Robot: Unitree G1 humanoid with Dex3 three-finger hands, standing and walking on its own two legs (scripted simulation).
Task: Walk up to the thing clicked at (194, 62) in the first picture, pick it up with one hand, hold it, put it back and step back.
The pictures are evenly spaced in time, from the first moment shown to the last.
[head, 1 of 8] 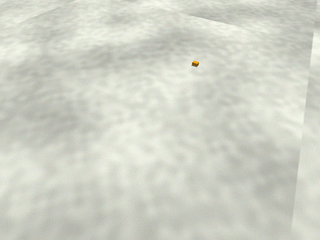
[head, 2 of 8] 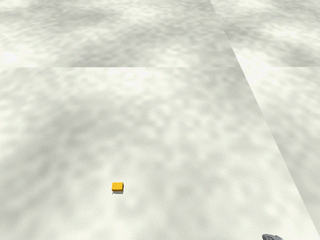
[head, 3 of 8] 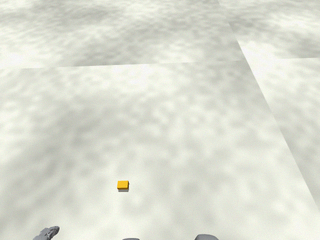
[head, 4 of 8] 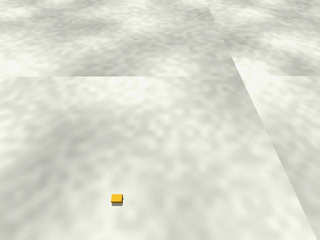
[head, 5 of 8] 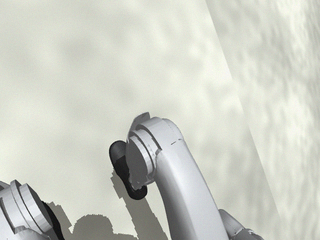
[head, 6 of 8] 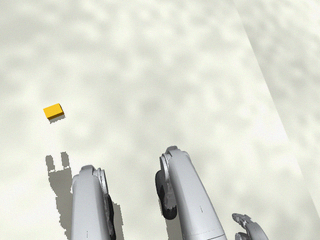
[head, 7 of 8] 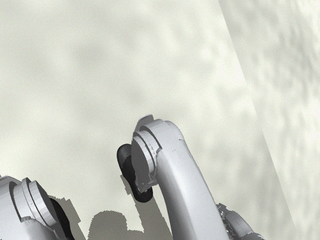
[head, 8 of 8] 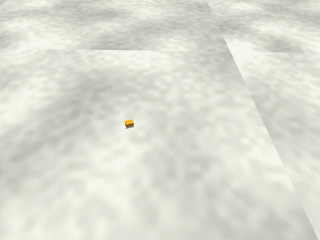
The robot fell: no
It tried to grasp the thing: yes
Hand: left
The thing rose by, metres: 0.00
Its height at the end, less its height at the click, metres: +0.00
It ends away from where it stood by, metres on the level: 0.02
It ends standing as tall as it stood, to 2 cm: yes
